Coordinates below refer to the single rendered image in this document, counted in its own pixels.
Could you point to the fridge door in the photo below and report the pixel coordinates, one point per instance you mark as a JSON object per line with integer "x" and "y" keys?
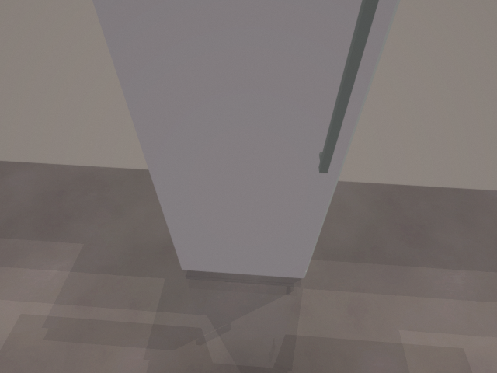
{"x": 232, "y": 101}

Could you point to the handle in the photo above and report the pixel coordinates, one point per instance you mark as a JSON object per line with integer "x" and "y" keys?
{"x": 360, "y": 35}

